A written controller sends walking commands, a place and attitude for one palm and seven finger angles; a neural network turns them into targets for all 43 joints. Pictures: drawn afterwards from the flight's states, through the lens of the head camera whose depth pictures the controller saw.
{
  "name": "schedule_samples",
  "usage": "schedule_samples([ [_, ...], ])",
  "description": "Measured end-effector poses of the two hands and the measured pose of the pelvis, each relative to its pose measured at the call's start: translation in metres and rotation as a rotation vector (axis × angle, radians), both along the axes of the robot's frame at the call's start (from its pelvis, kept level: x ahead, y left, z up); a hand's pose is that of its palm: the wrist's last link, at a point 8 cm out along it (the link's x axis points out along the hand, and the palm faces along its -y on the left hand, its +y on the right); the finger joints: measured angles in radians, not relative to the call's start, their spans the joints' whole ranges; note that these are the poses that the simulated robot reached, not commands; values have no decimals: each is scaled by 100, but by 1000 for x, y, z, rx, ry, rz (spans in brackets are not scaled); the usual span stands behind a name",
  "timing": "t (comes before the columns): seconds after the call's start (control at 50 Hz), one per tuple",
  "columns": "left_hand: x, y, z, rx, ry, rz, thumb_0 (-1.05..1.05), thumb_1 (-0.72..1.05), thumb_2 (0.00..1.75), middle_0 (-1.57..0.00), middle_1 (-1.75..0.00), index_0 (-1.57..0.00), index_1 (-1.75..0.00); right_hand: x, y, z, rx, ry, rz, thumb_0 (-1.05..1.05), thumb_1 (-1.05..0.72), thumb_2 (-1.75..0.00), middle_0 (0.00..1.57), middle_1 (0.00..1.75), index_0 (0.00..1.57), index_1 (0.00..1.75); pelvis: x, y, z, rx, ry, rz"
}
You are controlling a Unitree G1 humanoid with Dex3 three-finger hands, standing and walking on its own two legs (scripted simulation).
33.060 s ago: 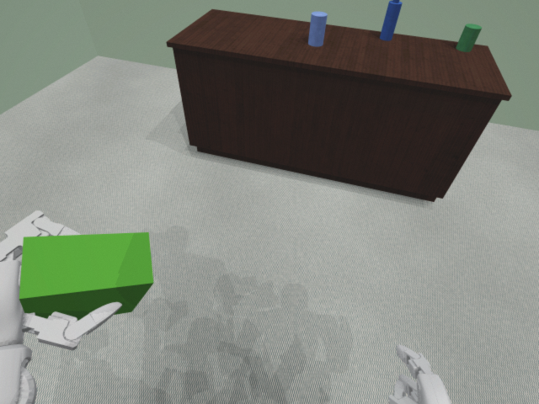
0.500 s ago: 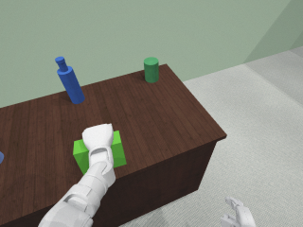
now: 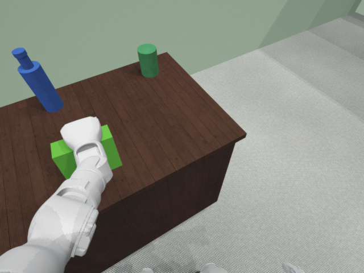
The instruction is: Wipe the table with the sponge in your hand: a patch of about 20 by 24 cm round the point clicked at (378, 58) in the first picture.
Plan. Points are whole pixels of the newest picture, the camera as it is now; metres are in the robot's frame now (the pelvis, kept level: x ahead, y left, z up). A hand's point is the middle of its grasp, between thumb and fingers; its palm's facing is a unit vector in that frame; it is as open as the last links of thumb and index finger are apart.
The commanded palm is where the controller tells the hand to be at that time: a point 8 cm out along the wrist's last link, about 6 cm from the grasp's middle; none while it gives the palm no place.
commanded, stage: wipe forward along the third lane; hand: left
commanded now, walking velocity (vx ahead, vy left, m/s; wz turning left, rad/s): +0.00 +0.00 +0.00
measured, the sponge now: (91, 159) +0.41 +0.24 -0.03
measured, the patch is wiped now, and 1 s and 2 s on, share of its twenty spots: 0.80 1.00 1.00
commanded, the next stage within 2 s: wipe back along the third lane in 0.66 s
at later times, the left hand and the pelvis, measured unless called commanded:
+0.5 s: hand (83, 132) +0.47 +0.26 +0.01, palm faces -0.11 +0.01 -0.99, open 9.8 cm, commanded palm +0.46 +0.25 +0.04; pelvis +0.01 +0.02 -0.01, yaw -1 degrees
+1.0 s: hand (80, 124) +0.50 +0.28 +0.01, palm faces -0.10 +0.01 -1.00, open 9.8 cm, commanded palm +0.47 +0.25 +0.04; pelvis +0.04 +0.04 +0.00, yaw -1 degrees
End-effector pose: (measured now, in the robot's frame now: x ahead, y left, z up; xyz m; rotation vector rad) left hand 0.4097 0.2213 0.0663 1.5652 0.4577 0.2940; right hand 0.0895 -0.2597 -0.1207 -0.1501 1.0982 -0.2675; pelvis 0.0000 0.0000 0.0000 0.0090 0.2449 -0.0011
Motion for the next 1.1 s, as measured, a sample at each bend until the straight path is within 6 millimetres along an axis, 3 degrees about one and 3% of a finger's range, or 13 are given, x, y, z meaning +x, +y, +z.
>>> schedule_samples([
  [0.2,21,11,0,8,4,-7,1,-57,114,-81,-135,-82,-135,-20,3,-5,-3,26,-18,1,-91,-90,20,30,20,30,2,5,-5,-13,38,-6],
  [0.58,57,31,-1,9,8,2,1,-58,114,-82,-134,-83,-134,2,29,-4,12,29,22,1,-91,-90,20,30,20,30,17,22,-8,-32,93,-1],
  [0.82,83,44,1,12,19,4,1,-58,114,-82,-134,-83,-134,-10,33,-2,-12,88,0,0,-91,-90,20,30,20,30,24,33,-9,-42,127,-1],
  [0.98,79,44,-4,11,-7,-15,1,-56,114,-79,-139,-80,-139,-19,43,-2,26,147,-22,1,-91,-90,20,30,20,30,35,39,-4,-42,122,-12],
  [1.1,74,43,-4,7,-27,-24,0,-52,112,-75,-140,-77,-141,0,53,2,55,144,-7,1,-91,-90,20,30,20,30,47,42,3,-44,101,-9],
])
